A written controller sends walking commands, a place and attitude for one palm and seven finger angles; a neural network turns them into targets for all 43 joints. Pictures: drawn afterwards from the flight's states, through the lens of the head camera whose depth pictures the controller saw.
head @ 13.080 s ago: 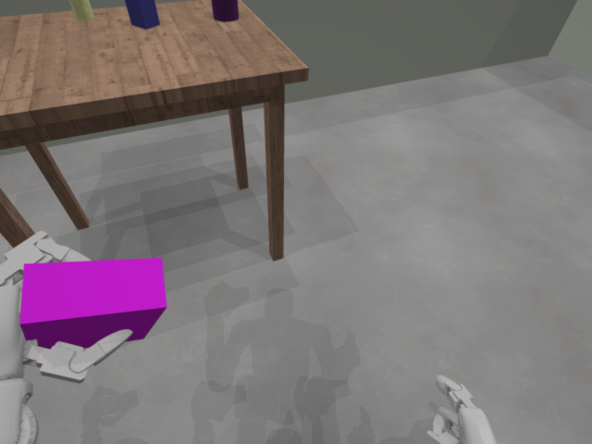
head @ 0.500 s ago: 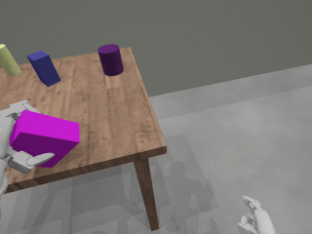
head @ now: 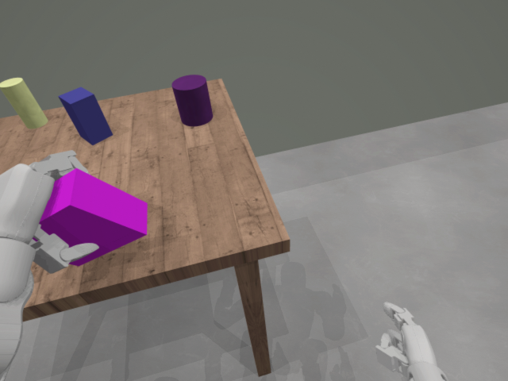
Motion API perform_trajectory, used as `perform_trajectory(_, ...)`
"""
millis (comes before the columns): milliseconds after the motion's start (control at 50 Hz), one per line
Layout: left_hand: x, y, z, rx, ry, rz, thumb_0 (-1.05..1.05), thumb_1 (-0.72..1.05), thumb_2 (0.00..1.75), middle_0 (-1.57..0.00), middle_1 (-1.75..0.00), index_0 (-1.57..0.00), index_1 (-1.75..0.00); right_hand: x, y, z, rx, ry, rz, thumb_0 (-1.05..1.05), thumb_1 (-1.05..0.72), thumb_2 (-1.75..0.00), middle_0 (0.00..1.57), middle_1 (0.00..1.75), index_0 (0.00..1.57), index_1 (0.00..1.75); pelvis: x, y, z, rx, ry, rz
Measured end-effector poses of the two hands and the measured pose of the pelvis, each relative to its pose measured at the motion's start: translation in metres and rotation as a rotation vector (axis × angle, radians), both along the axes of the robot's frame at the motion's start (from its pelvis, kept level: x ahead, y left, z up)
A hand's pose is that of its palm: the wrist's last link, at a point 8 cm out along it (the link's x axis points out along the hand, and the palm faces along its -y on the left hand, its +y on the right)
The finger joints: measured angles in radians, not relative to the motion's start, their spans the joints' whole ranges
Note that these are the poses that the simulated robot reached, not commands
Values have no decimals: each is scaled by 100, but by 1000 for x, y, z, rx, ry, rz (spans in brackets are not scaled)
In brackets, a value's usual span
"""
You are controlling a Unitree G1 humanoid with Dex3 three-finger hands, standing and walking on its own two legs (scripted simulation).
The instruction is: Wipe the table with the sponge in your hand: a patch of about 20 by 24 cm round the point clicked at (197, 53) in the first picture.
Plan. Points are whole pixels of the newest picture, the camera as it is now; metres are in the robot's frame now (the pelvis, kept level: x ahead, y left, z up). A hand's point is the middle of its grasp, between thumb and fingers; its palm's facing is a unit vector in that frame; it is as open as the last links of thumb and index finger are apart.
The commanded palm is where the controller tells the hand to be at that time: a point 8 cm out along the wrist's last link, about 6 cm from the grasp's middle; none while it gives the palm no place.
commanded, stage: turn the palm down, sponge in hand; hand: left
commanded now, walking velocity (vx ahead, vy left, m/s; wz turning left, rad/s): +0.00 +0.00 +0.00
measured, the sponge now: (89, 227) +0.24 +0.26 +0.17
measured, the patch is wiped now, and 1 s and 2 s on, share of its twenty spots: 0.00 0.00 0.00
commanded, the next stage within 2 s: move the sponge above the wiping area in 1.12 s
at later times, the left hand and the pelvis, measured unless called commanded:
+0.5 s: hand (39, 197) +0.23 +0.29 +0.24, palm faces +0.30 -0.12 -0.95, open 9.5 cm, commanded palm +0.17 +0.29 +0.31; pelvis -0.02 +0.01 +0.00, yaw +0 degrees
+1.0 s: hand (59, 197) +0.23 +0.26 +0.24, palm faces +0.32 -0.06 -0.95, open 9.5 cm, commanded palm +0.17 +0.27 +0.31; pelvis -0.02 -0.01 +0.00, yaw -1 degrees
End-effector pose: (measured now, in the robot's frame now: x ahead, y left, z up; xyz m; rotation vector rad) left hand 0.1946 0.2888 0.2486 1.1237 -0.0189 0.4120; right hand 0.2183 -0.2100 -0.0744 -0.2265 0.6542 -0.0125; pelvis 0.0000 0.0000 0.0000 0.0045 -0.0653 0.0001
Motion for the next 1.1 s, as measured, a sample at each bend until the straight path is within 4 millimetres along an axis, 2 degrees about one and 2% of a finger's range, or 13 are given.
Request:
perform_trajectory(200, 1, 12, 16, 82, 26, 86, 0, -44, 101, -79, -136, -79, -136, 16, 27, 14, 25, -34, 50, 1, -90, -89, 21, 30, 20, 30, -9, 11, 3, 0, -21, 0)
perform_trajectory(460, -1, -1, 34, 216, 73, 98, 0, -44, 101, -79, -136, -79, -136, 23, 40, 18, 53, -41, 98, 1, -90, -89, 21, 30, 20, 30, -19, 10, 4, 5, -28, -2)
perform_trajectory(580, -2, -7, 42, 249, 55, 121, 0, -44, 101, -79, -136, -79, -136, 20, 37, 14, 66, -28, 103, 1, -90, -89, 21, 30, 20, 30, -21, 5, 4, 8, -29, 0)
perform_trajectory(820, -1, -25, 35, 298, 60, 106, 0, -44, 101, -79, -136, -79, -136, 12, 15, 9, 61, -15, 81, 1, -90, -89, 21, 30, 20, 30, -22, -6, 3, 12, -40, -11)
perform_trajectory(1100, -1, -32, 37, 292, 35, 112, 0, -44, 101, -79, -136, -79, -136, 11, 0, 14, 57, -44, 47, 1, -90, -89, 20, 30, 20, 30, -23, -12, 2, 16, -52, -21)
